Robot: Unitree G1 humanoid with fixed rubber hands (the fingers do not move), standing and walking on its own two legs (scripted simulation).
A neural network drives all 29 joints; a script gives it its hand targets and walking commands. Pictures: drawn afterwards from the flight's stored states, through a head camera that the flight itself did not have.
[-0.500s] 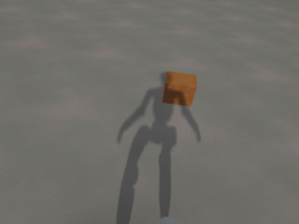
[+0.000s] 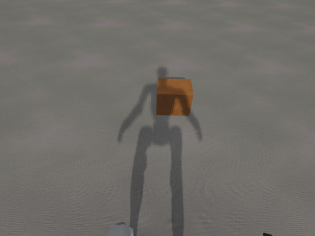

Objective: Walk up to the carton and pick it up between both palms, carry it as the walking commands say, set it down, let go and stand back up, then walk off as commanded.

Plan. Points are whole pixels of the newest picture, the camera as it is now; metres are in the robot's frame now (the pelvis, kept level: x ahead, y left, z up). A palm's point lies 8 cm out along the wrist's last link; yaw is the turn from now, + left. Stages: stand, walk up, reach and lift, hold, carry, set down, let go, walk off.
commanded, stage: walk up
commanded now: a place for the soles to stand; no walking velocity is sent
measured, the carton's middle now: (173, 97) +1.26 -0.15 -0.62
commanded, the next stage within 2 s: none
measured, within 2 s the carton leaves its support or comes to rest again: neither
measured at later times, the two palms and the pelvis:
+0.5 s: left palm (56, 196) +0.25 +0.29 -0.08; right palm (280, 208) +0.23 -0.36 -0.11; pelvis +0.17 -0.04 +0.00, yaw -5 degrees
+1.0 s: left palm (85, 143) +0.44 +0.26 -0.10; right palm (270, 166) +0.36 -0.38 -0.12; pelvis +0.34 -0.05 -0.01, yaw -7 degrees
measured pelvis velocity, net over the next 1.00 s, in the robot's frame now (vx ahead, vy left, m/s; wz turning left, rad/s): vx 0.34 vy -0.05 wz -0.13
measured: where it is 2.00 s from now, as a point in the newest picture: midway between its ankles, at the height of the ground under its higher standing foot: (164, 165)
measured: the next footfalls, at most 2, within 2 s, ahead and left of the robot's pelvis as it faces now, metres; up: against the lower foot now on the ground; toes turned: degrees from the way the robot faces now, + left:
left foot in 0.02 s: +0.18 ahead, +0.14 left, +0.00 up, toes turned +8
right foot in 0.28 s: +0.21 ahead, -0.14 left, +0.00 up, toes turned -13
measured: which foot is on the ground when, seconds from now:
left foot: up 0.00-0.00, down 0.02-0.32, up 0.34-0.64, down 0.66-0.96, up 0.98-1.00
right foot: down 0.00-0.04, up 0.06-0.26, down 0.28-0.68, up 0.70-0.90, down 0.92-1.00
